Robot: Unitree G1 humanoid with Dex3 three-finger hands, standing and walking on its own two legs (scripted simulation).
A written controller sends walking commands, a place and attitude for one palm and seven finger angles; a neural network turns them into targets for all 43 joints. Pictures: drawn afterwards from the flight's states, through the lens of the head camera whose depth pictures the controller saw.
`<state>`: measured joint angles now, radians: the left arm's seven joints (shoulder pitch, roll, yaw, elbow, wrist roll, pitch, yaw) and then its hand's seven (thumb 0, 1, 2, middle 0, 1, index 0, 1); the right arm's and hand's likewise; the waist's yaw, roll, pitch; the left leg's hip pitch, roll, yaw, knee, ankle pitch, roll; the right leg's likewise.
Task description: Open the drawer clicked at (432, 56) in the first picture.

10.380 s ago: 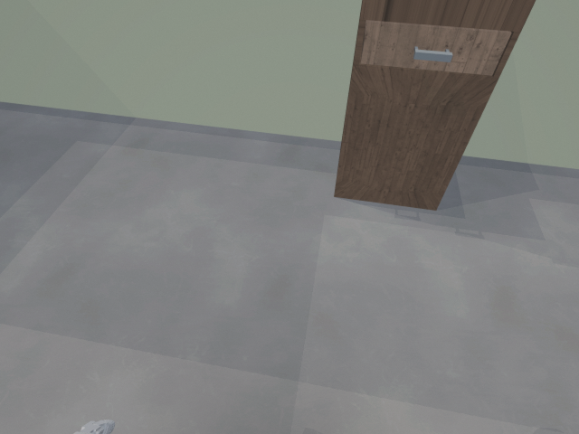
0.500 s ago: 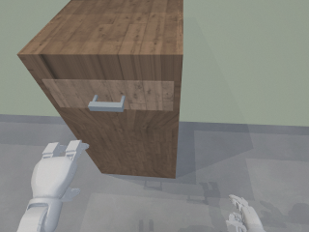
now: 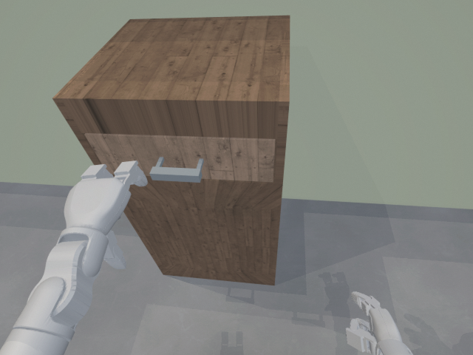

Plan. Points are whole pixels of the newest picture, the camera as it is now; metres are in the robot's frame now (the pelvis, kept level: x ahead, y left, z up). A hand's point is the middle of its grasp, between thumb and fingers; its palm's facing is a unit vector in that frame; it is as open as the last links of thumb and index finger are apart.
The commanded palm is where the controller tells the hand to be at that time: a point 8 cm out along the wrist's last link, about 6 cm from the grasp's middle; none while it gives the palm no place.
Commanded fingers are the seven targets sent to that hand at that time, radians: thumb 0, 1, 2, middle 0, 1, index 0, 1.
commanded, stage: raise the hand with hooked fingers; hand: left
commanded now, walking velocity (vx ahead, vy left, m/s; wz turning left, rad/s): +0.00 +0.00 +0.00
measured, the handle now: (178, 168) +0.51 +0.22 -0.01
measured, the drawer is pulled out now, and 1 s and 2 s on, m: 0.00 0.00 0.00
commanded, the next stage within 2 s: move the hooked fingers above the handle in 0.46 s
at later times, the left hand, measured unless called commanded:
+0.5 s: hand (110, 216) +0.29 +0.25 +0.10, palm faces +0.07 -0.08 -0.99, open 13.8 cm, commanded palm +0.27 +0.25 +0.16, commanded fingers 0.00 -0.50 0.30 -0.30 -1.20 -0.30 -1.20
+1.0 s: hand (134, 200) +0.34 +0.23 +0.08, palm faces +0.03 -0.07 -1.00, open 13.8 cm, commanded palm +0.32 +0.24 +0.14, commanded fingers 0.00 -0.50 0.30 -0.30 -1.20 -0.30 -1.20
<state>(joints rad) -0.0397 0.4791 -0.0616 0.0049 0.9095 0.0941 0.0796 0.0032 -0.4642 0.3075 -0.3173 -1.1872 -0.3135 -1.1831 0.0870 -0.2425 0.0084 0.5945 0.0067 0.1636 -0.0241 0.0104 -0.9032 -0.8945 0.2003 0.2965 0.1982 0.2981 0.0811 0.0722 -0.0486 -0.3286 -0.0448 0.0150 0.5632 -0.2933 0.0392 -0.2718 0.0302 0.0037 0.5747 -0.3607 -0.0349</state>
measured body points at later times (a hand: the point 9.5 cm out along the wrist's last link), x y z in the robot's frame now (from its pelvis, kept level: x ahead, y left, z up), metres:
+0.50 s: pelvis -0.01 +0.01 +0.00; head +0.01 -0.02 +0.45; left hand +0.28 +0.25 +0.15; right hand +0.17 -0.22 -0.12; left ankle +0.00 +0.10 -0.73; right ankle -0.04 -0.10 -0.73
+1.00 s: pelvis -0.01 +0.00 +0.00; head +0.01 -0.03 +0.45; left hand +0.33 +0.23 +0.14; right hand +0.16 -0.23 -0.12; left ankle +0.00 +0.10 -0.73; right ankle -0.04 -0.10 -0.73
